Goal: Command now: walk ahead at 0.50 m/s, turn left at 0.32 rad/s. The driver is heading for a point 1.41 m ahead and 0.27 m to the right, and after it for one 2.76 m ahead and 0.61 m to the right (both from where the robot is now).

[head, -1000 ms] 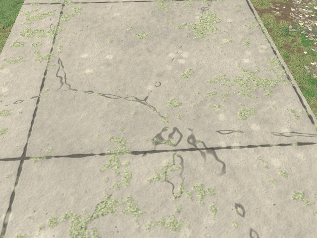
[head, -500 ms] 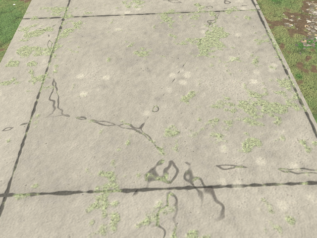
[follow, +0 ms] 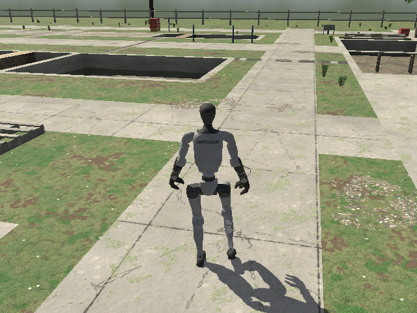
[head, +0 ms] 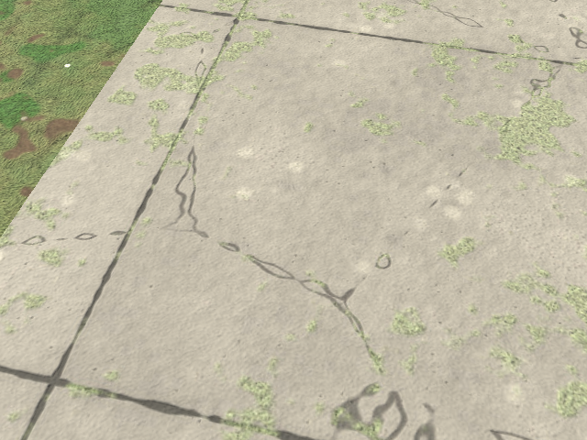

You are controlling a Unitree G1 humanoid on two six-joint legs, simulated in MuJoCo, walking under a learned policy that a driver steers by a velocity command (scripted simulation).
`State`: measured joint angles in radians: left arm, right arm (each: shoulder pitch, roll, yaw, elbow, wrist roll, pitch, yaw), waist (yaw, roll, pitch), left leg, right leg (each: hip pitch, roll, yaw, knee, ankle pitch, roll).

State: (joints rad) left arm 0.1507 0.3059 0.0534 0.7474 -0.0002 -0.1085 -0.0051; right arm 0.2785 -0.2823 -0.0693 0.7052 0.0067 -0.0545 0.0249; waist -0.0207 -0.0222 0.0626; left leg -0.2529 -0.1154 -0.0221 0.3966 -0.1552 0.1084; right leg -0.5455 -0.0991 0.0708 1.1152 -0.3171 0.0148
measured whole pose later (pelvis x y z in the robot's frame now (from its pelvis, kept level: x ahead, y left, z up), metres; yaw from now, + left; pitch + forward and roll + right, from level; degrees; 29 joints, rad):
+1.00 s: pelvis +0.59 -0.12 +0.00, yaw -20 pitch +1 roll +1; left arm 0.26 0.30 0.04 0.72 0.00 -0.06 0.00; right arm 0.29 -0.27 -0.05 0.74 0.00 -0.10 0.02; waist -0.02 -0.04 0.01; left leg -0.25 -0.07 -0.04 0.39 -0.16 0.05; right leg -0.49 -0.01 0.05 1.08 -0.36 -0.02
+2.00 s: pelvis +1.09 -0.18 +0.00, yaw +4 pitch +1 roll +1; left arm 0.21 0.31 0.06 0.79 -0.03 -0.05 -0.01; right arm 0.28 -0.26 -0.05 0.73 -0.02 -0.08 0.03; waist -0.02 -0.04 0.04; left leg -0.17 -0.07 0.08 0.33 -0.18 0.09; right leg -0.65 -0.12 0.06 1.07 -0.21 0.02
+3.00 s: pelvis +1.41 -0.19 +0.00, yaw -28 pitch +1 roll -1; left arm 0.17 0.32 0.08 0.66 -0.01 0.06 0.03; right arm 0.18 -0.25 -0.05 0.71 -0.01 0.00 -0.03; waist -0.03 -0.03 0.04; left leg -0.29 0.03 -0.03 0.47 -0.21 0.00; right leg -0.45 0.05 0.09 0.96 -0.46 0.09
